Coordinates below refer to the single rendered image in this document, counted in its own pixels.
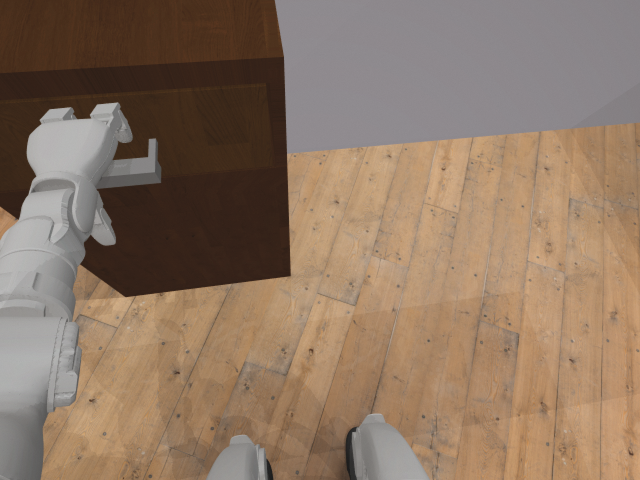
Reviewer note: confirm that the left robot upper arm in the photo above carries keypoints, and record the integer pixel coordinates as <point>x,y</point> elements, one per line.
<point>39,370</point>

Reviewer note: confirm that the left robot forearm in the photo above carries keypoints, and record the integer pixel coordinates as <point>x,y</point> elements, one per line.
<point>39,255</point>

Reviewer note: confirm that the drawer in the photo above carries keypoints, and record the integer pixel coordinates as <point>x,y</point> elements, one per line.
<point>203,129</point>

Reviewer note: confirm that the robot right shin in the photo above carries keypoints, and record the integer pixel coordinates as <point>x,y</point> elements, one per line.
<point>372,418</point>

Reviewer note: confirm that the handle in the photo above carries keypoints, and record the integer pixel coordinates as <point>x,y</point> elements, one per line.
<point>135,171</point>

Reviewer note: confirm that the cabinet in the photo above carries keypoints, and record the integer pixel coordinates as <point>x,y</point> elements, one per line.
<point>191,230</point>

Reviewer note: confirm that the robot left shin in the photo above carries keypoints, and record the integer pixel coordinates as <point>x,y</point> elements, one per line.
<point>239,439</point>

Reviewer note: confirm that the robot left hand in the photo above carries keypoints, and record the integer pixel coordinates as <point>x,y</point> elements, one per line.
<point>84,147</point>

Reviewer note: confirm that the robot shin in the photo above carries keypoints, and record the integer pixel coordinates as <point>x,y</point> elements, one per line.
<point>239,439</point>
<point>372,418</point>

